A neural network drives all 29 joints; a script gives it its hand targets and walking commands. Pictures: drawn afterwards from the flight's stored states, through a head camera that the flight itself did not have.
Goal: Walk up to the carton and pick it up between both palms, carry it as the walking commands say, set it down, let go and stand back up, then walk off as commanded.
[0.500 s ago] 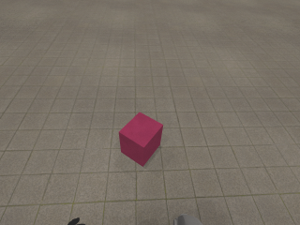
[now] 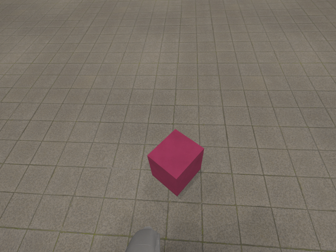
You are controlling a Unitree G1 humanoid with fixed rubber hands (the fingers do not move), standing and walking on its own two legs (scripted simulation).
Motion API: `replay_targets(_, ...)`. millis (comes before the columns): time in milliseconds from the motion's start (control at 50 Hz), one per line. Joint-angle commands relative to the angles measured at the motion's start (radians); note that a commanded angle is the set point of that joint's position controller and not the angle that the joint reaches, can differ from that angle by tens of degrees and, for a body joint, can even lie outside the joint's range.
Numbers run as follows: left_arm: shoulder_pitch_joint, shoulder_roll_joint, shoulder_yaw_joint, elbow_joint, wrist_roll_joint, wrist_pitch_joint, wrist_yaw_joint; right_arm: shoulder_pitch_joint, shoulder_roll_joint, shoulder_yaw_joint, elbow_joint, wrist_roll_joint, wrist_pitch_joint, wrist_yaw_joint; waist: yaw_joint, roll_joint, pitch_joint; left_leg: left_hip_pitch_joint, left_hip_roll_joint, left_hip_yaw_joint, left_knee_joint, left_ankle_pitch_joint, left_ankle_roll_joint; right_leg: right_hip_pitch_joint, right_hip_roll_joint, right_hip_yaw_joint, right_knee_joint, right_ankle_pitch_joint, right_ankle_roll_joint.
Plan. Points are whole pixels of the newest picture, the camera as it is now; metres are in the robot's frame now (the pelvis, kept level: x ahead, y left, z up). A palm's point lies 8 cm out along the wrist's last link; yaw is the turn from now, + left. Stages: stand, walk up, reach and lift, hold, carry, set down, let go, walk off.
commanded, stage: walk up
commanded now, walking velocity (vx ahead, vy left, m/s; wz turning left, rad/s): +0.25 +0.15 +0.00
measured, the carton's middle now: (176, 162) +0.66 +0.05 -0.64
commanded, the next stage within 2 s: none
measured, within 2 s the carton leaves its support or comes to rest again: neither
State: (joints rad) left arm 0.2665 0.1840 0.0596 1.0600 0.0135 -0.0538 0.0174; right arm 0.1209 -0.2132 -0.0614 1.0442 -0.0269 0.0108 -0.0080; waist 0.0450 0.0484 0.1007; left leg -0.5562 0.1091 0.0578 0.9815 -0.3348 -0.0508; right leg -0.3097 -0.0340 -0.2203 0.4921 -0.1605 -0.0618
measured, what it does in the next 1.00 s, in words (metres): walks ahead: left foot, then right foot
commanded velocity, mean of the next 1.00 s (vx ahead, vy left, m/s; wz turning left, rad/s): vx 0.12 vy -0.01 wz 0.00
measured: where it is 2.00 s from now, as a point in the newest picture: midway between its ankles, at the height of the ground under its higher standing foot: outside the picture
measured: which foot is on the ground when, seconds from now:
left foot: up 0.00-0.16, down 0.18-0.96, up 0.98-1.00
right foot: down 0.00-0.18, up 0.20-0.60, down 0.62-1.00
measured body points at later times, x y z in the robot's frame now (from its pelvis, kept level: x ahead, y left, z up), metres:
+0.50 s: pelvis +0.09 +0.04 +0.02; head +0.10 +0.06 +0.47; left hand +0.15 +0.28 -0.15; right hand +0.03 -0.18 -0.13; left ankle +0.07 +0.16 -0.73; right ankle +0.15 -0.11 -0.67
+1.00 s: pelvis +0.15 -0.01 +0.01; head +0.14 +0.00 +0.46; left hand +0.22 +0.21 -0.15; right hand +0.19 -0.25 -0.14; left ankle +0.11 +0.11 -0.73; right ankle +0.19 -0.14 -0.73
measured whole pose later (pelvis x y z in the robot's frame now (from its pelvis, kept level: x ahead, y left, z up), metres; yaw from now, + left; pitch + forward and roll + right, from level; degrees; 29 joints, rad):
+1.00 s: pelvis +0.15 -0.01 +0.01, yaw -1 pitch +0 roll +0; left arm 0.18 0.14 0.03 1.06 0.01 0.00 0.05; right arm 0.21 -0.17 -0.03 1.10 -0.02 0.03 -0.03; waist 0.01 -0.02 -0.04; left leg -0.19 0.05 0.08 0.56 -0.37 -0.03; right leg -0.28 -0.06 -0.10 0.48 -0.19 0.01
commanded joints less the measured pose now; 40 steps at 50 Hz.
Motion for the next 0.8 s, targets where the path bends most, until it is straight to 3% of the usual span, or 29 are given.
replay_targets(0, -0.032, 0.142, 0.036, -0.077, 0.016, 0.016, -0.016, 0.094, -0.007, 0.015, -0.033, -0.013, 0.032, 0.045, -0.054, -0.285, -0.055, 0.253, 0.007, 0.023, -0.237, 0.109, -0.006, -0.186, -0.318, 0.293, -0.374, -0.323, -0.031)
replay_targets(20, -0.018, 0.136, 0.032, -0.075, 0.017, 0.017, -0.022, 0.088, -0.004, 0.022, -0.035, -0.012, 0.022, 0.042, -0.053, -0.269, -0.054, 0.291, -0.009, 0.053, -0.301, 0.111, -0.008, -0.184, -0.3, 0.278, -0.364, -0.344, -0.029)
replay_targets(40, 0.002, 0.135, 0.021, -0.047, 0.011, 0.027, -0.023, 0.094, -0.013, 0.024, -0.041, -0.01, 0.009, 0.043, -0.071, -0.26, -0.063, 0.351, -0.039, 0.092, -0.35, 0.106, -0.016, -0.183, -0.24, 0.219, -0.31, -0.374, -0.035)
replay_targets(80, 0.035, 0.129, 0.013, -0.025, 0.006, 0.04, -0.018, 0.193, -0.051, 0.006, 0.01, -0.007, -0.017, 0.028, -0.106, -0.114, -0.125, 0.51, -0.08, 0.128, -0.425, 0.049, -0.019, -0.188, -0.169, 0.18, -0.149, -0.424, -0.012)
replay_targets(100, 0.074, 0.108, 0.004, -0.023, 0.0, 0.04, -0.02, 0.243, -0.095, -0.006, 0.027, -0.01, -0.024, 0.019, -0.125, 0.061, -0.148, 0.556, -0.004, 0.038, -0.534, -0.082, -0.001, -0.224, -0.123, 0.114, -0.02, -0.445, 0.011)
replay_targets(120, 0.051, 0.067, -0.009, -0.062, -0.001, 0.036, -0.022, 0.281, -0.177, -0.024, 0.022, -0.022, -0.035, 0.008, -0.147, 0.29, -0.126, 0.527, 0.235, -0.281, -0.722, -0.34, 0.063, -0.323, -0.052, 0.054, 0.209, -0.407, 0.053)
replay_targets(140, 0.03, 0.065, -0.007, -0.084, 0.005, 0.04, -0.024, 0.257, -0.208, -0.034, 0.003, -0.019, -0.034, 0.003, -0.132, 0.341, -0.056, 0.415, 0.348, -0.473, -0.874, -0.524, 0.145, -0.362, -0.029, 0.106, 0.414, -0.402, 0.069)
replay_targets(160, 0.01, 0.079, 0.002, -0.095, 0.008, 0.043, -0.03, 0.209, -0.192, -0.032, -0.007, -0.006, -0.038, -0.002, -0.101, 0.268, 0.037, 0.302, 0.369, -0.47, -0.936, -0.493, 0.158, -0.363, -0.064, 0.161, 0.483, -0.319, 0.081)
replay_targets(180, 0.032, 0.071, 0.004, -0.076, 0.005, 0.04, -0.037, 0.145, -0.157, -0.013, -0.009, 0.01, -0.046, -0.005, -0.066, 0.154, 0.074, 0.298, 0.322, -0.35, -0.931, -0.301, 0.139, -0.329, -0.081, 0.181, 0.479, -0.214, 0.101)
replay_targets(220, 0.017, 0.061, 0.001, -0.064, 0.005, 0.04, -0.033, 0.114, -0.126, 0.003, -0.011, 0.012, -0.064, -0.008, -0.072, 0.097, 0.056, 0.347, 0.252, -0.266, -0.903, -0.085, 0.116, -0.294, -0.084, 0.185, 0.463, -0.151, 0.108)
replay_targets(260, 0.04, 0.092, 0.009, -0.029, 0.012, 0.065, -0.034, 0.222, -0.122, 0.001, 0.008, 0.015, -0.07, -0.012, -0.074, 0.052, 0.098, 0.347, 0.313, -0.314, -0.865, 0.043, 0.099, -0.327, -0.089, 0.211, 0.487, -0.116, 0.124)
replay_targets(300, 0.041, 0.075, 0.011, -0.044, 0.005, 0.073, -0.035, 0.204, -0.102, 0.004, 0.017, 0.014, -0.075, -0.011, -0.056, 0.098, 0.119, 0.316, 0.296, -0.265, -0.891, -0.015, 0.116, -0.299, -0.096, 0.209, 0.468, -0.082, 0.129)
replay_targets(340, 0.076, 0.056, 0.016, -0.04, 0.01, 0.067, -0.035, 0.202, -0.076, 0.005, 0.029, 0.013, -0.082, -0.01, -0.044, 0.091, 0.093, 0.337, 0.279, -0.2, -0.896, -0.075, 0.125, -0.291, -0.093, 0.207, 0.439, -0.055, 0.128)
replay_targets(380, 0.044, 0.048, 0.008, -0.04, 0.007, 0.066, -0.038, 0.238, -0.078, -0.001, 0.033, 0.011, -0.086, -0.009, -0.061, 0.144, 0.053, 0.375, 0.262, -0.168, -0.891, -0.077, 0.129, -0.288, -0.091, 0.192, 0.403, -0.037, 0.131)
replay_targets(420, -0.036, 0.054, 0.007, -0.07, 0.006, 0.061, -0.036, 0.263, -0.078, -0.001, 0.052, 0.007, -0.088, -0.012, -0.079, 0.105, 0.03, 0.39, 0.252, -0.161, -0.872, -0.009, 0.14, -0.261, -0.091, 0.186, 0.343, -0.032, 0.132)
replay_targets(460, -0.113, 0.03, -0.009, -0.101, -0.004, 0.046, -0.04, 0.283, -0.08, -0.002, 0.062, -0.002, -0.09, -0.008, -0.099, 0.146, 0.007, 0.408, 0.226, -0.126, -0.839, 0.122, 0.141, -0.202, -0.079, 0.166, 0.211, -0.038, 0.122)
replay_targets(500, -0.088, 0.008, -0.022, -0.095, -0.012, 0.035, -0.035, 0.252, -0.079, 0.009, 0.046, -0.002, -0.086, -0.01, -0.073, 0.124, -0.041, 0.425, 0.175, -0.057, -0.765, 0.304, 0.141, -0.076, -0.043, 0.128, 0.057, -0.003, 0.108)
replay_targets(520, -0.026, 0.022, -0.018, -0.055, -0.02, 0.022, -0.019, 0.207, -0.067, 0.011, 0.058, 0.012, -0.063, -0.014, -0.006, 0.115, -0.056, 0.47, 0.072, 0.052, -0.606, 0.587, 0.099, 0.033, -0.027, 0.13, -0.108, 0.11, 0.099)
replay_targets(540, 0.078, 0.084, -0.007, -0.024, -0.009, 0.002, -0.008, 0.247, -0.043, 0.019, 0.068, 0.024, -0.057, -0.017, -0.013, 0.033, -0.176, 0.477, 0.035, 0.087, -0.518, 0.519, 0.057, 0.195, -0.065, 0.142, -0.138, 0.402, 0.084)
replay_targets(560, 0.102, 0.145, 0.003, -0.019, 0.0, -0.007, 0.0, 0.31, -0.013, 0.03, 0.07, 0.032, -0.055, -0.016, -0.03, -0.099, -0.275, 0.407, -0.007, 0.086, -0.461, 0.311, 0.028, 0.335, -0.157, 0.224, -0.069, 0.728, 0.055)
replay_targets(580, 0.095, 0.166, 0.013, -0.007, 0.005, -0.005, 0.006, 0.363, 0.024, 0.041, 0.074, 0.03, -0.048, -0.012, -0.049, -0.22, -0.282, 0.304, -0.052, 0.072, -0.427, -0.013, 0.01, 0.42, -0.249, 0.323, -0.029, 0.964, 0.016)
replay_targets(600, 0.092, 0.161, 0.008, -0.009, 0.003, -0.001, 0.008, 0.365, 0.031, 0.039, 0.073, 0.034, -0.037, -0.014, -0.048, -0.278, -0.259, 0.272, -0.054, 0.05, -0.372, -0.149, 0.007, 0.4, -0.289, 0.354, -0.061, 0.962, -0.012)
replay_targets(620, 0.09, 0.15, 0.003, -0.012, 0.0, 0.001, 0.013, 0.357, 0.045, 0.041, 0.076, 0.034, -0.028, -0.013, -0.038, -0.255, -0.224, 0.254, -0.059, 0.031, -0.342, -0.168, 0.003, 0.372, -0.311, 0.351, -0.099, 0.87, -0.023)
replay_targets(640, 0.063, 0.13, 0.0, -0.014, -0.003, 0.006, 0.017, 0.355, 0.035, 0.04, 0.079, 0.03, -0.016, -0.017, -0.041, -0.299, -0.192, 0.238, -0.049, 0.034, -0.336, -0.151, -0.007, 0.339, -0.291, 0.322, -0.096, 0.83, -0.06)
replay_targets(660, 0.039, 0.111, -0.002, -0.02, -0.006, 0.013, 0.023, 0.337, 0.039, 0.044, 0.083, 0.027, -0.014, -0.023, -0.037, -0.281, -0.202, 0.239, -0.048, 0.044, -0.356, -0.131, -0.007, 0.341, -0.253, 0.31, -0.084, 0.813, -0.074)
replay_targets(700, -0.007, 0.118, 0.01, -0.04, -0.008, 0.025, 0.03, 0.33, 0.002, 0.039, 0.087, 0.025, -0.01, -0.025, -0.071, -0.277, -0.238, 0.318, -0.027, 0.026, -0.414, -0.011, 0.004, 0.251, -0.214, 0.271, -0.088, 0.642, -0.058)
replay_targets(740, -0.056, 0.104, 0.004, -0.052, -0.013, 0.033, 0.029, 0.327, -0.001, 0.041, 0.086, 0.027, -0.012, -0.025, -0.086, -0.259, -0.238, 0.41, 0.003, 0.014, -0.53, 0.221, 0.007, 0.178, -0.176, 0.23, -0.089, 0.493, -0.005)
replay_targets(760, -0.057, 0.082, 0.004, -0.056, -0.015, 0.037, 0.028, 0.309, -0.014, 0.04, 0.082, 0.026, -0.013, -0.026, -0.082, -0.218, -0.242, 0.449, 0.02, -0.01, -0.567, 0.272, 0.016, 0.133, -0.15, 0.228, -0.091, 0.394, 0.013)
replay_targets(780, -0.062, 0.061, -0.002, -0.056, -0.017, 0.042, 0.028, 0.292, -0.031, 0.037, 0.079, 0.022, -0.016, -0.024, -0.076, -0.134, -0.218, 0.461, 0.047, -0.044, -0.604, 0.315, 0.03, 0.092, -0.133, 0.214, -0.09, 0.279, 0.027)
